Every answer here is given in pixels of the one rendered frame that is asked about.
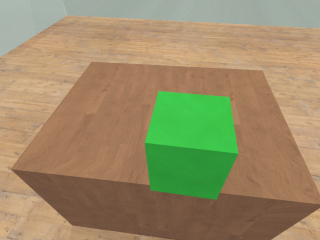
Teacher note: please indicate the carton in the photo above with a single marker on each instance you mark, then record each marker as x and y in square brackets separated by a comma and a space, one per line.
[191, 144]

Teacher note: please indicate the pedestal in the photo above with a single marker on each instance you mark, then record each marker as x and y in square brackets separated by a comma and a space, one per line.
[89, 160]

